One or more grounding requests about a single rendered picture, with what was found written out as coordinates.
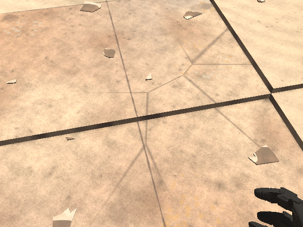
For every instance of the right robot hand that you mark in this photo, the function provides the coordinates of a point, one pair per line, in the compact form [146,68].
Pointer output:
[284,198]

